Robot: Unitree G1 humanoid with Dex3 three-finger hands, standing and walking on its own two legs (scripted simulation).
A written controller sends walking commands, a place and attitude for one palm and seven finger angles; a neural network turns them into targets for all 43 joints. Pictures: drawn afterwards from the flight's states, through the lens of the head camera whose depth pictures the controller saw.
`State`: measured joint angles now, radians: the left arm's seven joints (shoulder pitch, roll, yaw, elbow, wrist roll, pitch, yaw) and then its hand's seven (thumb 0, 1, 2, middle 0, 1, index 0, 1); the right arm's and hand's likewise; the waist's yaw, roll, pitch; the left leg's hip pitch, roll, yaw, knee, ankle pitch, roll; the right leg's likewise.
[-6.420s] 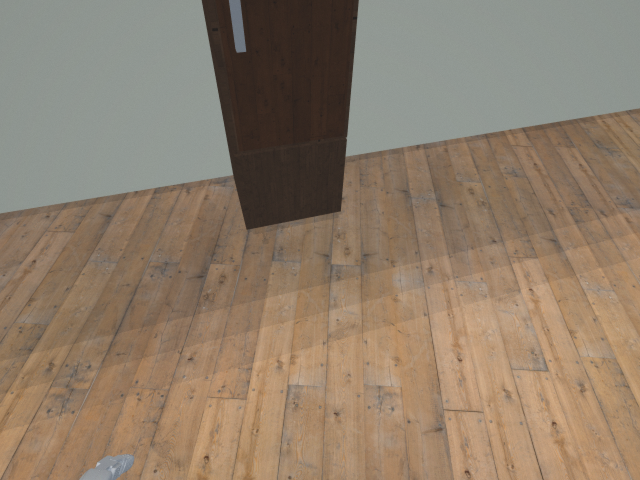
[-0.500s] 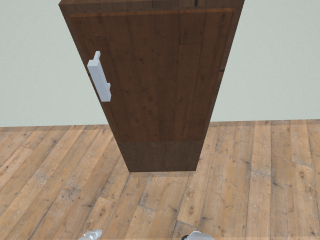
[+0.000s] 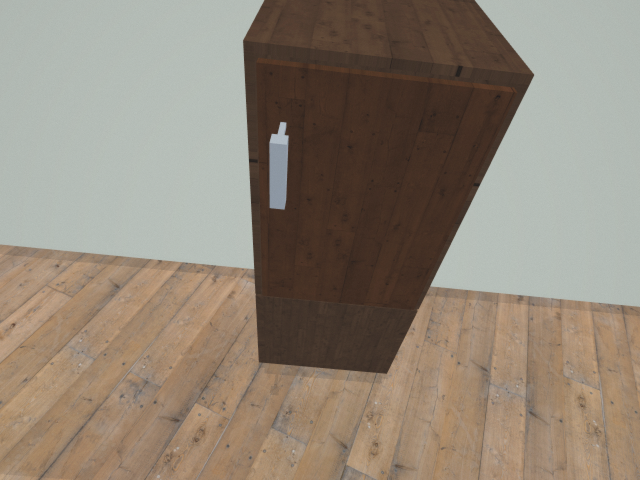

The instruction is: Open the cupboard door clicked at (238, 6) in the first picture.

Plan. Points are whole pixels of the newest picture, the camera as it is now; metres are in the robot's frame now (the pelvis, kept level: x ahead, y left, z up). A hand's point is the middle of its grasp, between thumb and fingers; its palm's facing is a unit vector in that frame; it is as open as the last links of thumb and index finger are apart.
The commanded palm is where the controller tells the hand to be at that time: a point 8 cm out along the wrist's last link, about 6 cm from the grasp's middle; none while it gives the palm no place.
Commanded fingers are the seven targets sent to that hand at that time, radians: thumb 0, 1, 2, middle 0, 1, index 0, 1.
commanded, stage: come to a stop and stand still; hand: left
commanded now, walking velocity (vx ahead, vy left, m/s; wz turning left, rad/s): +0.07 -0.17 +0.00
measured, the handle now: (280, 165) +0.59 +0.12 +0.08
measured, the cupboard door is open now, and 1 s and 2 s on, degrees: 0 0 0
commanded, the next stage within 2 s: look again from close up in 0.78 s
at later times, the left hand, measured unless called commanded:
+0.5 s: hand out of the picture +0.04 +0.12 -0.18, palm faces +0.00 -0.97 -0.24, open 7.2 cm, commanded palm none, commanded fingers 0.00 0.90 0.90 -0.20 -0.30 -0.20 -0.30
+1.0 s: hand out of the picture -0.03 +0.10 -0.18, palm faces +0.04 -0.98 -0.17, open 7.4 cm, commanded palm none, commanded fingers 0.00 0.90 0.90 -0.20 -0.30 -0.20 -0.30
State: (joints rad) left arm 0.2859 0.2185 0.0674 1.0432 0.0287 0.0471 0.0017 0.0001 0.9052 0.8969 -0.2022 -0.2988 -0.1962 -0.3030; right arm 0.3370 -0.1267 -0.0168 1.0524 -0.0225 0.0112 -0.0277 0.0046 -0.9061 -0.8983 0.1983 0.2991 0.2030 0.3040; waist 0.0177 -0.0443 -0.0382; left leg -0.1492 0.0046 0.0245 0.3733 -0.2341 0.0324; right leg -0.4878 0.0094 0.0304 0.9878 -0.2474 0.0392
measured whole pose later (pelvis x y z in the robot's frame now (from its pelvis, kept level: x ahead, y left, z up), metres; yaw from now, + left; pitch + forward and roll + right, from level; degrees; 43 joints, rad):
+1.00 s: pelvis -0.02 -0.06 -0.01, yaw +0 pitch -2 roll -1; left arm 0.33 0.12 0.00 1.09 0.02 -0.03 0.02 0.00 0.90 0.90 -0.21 -0.30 -0.20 -0.30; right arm 0.28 -0.18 -0.03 1.05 -0.02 0.00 -0.04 0.01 -0.91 -0.90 0.20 0.30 0.20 0.30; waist 0.00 0.03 0.04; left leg -0.22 0.08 -0.01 0.53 -0.28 -0.01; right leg -0.18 0.03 -0.11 0.47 -0.27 -0.06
